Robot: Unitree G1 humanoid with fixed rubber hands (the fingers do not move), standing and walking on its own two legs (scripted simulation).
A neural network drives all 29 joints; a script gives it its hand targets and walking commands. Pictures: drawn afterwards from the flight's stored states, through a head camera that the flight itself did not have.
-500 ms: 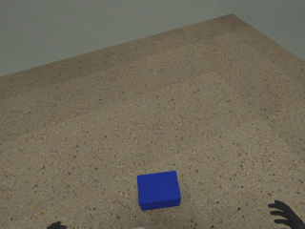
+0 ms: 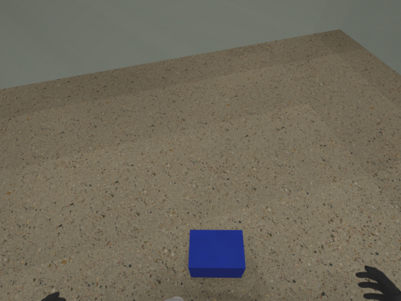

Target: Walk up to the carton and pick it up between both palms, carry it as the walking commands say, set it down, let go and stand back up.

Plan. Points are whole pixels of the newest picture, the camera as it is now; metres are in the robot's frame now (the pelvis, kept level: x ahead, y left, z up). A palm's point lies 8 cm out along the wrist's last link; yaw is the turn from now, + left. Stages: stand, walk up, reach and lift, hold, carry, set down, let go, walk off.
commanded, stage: walk up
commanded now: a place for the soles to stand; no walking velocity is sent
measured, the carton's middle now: (216, 254) +0.40 -0.01 -0.65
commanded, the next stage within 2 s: none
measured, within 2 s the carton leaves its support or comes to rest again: neither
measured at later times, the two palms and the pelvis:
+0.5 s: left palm out of the picture +0.09 +0.35 -0.07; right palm out of the picture +0.15 -0.30 -0.05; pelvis +0.00 +0.02 +0.02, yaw +0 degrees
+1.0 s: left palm out of the picture +0.09 +0.35 -0.07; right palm out of the picture +0.10 -0.32 -0.08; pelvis -0.01 +0.01 +0.02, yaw +1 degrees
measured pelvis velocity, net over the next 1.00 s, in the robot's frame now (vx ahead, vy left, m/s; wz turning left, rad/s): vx -0.01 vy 0.01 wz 0.02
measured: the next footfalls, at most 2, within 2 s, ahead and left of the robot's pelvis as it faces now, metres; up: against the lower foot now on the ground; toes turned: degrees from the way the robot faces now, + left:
none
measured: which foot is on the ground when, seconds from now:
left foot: down 0.00-1.00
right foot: down 0.00-1.00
